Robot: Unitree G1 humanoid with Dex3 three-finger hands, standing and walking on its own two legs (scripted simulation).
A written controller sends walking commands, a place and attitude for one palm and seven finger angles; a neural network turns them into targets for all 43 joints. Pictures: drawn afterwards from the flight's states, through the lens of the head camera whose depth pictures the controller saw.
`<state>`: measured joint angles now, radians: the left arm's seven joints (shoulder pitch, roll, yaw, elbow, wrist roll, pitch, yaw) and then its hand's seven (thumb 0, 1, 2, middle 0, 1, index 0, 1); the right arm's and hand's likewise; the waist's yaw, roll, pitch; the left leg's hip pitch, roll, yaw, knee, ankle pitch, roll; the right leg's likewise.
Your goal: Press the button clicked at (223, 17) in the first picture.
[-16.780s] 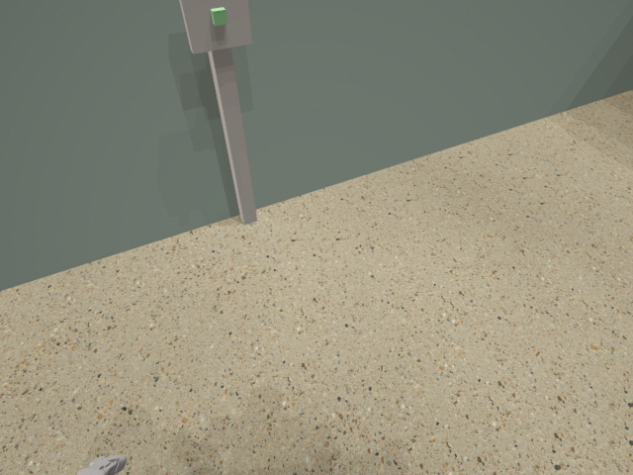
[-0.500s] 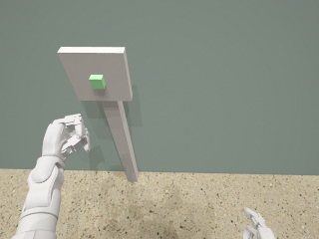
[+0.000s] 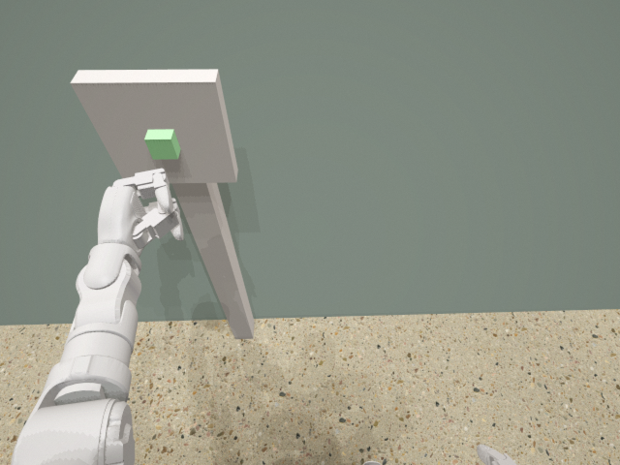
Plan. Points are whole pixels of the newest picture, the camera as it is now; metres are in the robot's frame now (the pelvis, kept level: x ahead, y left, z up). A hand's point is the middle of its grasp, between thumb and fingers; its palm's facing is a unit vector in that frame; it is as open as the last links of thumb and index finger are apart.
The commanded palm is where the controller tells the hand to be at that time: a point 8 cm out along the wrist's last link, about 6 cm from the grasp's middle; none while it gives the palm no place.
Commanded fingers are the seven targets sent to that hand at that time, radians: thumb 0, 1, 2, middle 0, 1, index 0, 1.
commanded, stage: aim a knuckle at the button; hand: left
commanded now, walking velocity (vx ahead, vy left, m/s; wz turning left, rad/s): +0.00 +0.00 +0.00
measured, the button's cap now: (163, 142) +0.52 +0.22 +0.11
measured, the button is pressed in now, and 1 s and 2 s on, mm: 0 0 7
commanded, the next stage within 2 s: press the button with the knuckle in 0.76 s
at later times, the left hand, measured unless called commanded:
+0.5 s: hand (175, 211) +0.42 +0.19 +0.08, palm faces +0.05 -1.00 -0.01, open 3.1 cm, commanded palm +0.39 +0.24 +0.08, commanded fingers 0.00 0.90 0.90 -1.30 -1.50 -1.30 -1.50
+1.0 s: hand (176, 204) +0.44 +0.19 +0.08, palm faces +0.05 -1.00 +0.00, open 3.1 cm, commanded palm +0.41 +0.24 +0.08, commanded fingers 0.00 0.90 0.90 -1.30 -1.50 -1.30 -1.50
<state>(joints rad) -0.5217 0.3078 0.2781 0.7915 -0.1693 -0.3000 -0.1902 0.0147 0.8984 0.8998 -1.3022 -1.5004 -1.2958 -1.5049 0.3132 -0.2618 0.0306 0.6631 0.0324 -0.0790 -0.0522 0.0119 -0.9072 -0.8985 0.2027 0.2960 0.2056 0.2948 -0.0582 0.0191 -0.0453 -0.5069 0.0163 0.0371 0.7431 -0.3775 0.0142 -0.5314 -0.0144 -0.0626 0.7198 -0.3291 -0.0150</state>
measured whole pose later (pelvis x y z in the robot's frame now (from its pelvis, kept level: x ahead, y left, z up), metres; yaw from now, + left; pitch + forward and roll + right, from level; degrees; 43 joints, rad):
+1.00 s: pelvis +0.00 +0.00 -0.01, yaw +0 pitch +11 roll -1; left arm -0.61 0.34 0.31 0.91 -0.16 -0.35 -0.19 0.01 0.90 0.90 -1.30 -1.50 -1.30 -1.50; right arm 0.33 -0.26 0.03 0.64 0.03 -0.01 -0.04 0.01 -0.91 -0.90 0.20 0.30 0.21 0.29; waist -0.08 0.02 -0.06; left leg -0.58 0.02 0.04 0.79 -0.40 0.02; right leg -0.60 -0.01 -0.06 0.75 -0.34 -0.01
